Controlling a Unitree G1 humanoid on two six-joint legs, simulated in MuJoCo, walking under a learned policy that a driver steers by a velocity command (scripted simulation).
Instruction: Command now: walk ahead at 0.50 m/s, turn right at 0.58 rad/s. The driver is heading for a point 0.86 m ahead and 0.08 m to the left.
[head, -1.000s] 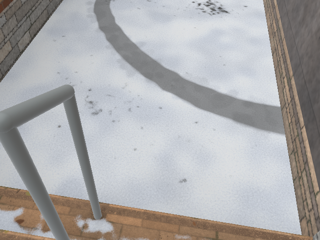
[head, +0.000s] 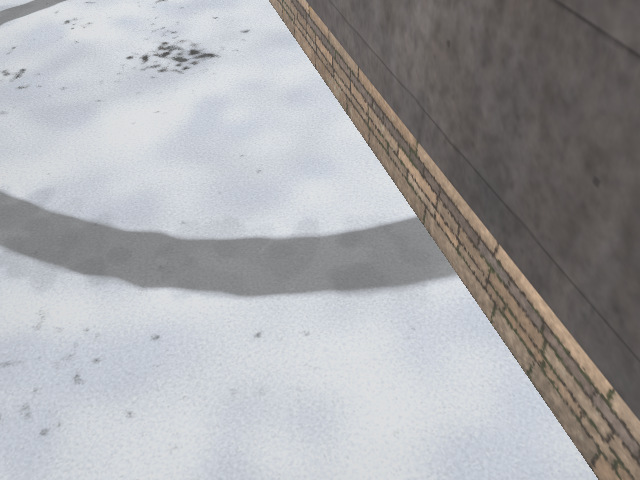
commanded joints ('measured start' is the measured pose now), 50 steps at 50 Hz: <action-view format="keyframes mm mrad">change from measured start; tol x64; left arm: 1 -64 91 12 -61 -14 5 -3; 32 -752 18 14 -251 -1 -120 -194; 37 89 179 64 24 59 -104 -153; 50 -102 140 6 76 24 -118 -68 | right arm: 1 231 -86 -51 35 33 11 10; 50 -39 36 12 107 14 23 -32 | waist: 1 -121 -221 84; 5 -93 479 15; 50 -47 -183 -1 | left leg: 1 229 78 4 -236 -195 37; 5 945 211 -72 162 458 23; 9 238 325 -384 -272 -840 240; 36 414 -8 65 756 -187 110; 38 -257 -144 -41 1420 -1383 53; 50 -114 57 102 338 -478 0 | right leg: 1 -72 -133 226 51 412 -143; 6 -979 -6 -45 1310 19 8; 24 -1052 -253 -103 -193 909 -7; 38 968 -488 -88 -254 2140 -131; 42 513 -551 187 -693 896 -305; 50 131 -429 -153 -788 1132 -176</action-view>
